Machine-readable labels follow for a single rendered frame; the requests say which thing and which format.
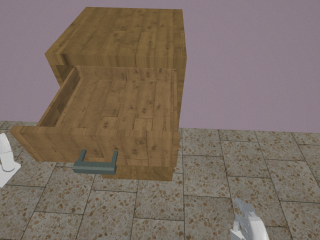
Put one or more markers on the robot left hand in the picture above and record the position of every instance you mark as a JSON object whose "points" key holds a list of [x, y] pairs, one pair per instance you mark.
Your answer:
{"points": [[8, 167]]}

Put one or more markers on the cabinet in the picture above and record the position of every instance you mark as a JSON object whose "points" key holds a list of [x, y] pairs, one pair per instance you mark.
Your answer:
{"points": [[125, 37]]}

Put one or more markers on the robot right hand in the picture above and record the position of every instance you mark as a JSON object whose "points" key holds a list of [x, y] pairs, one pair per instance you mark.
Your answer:
{"points": [[253, 227]]}

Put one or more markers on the drawer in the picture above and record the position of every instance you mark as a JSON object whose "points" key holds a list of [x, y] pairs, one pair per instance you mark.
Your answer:
{"points": [[102, 109]]}

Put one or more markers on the handle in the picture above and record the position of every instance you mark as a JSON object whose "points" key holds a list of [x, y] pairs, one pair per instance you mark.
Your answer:
{"points": [[90, 167]]}

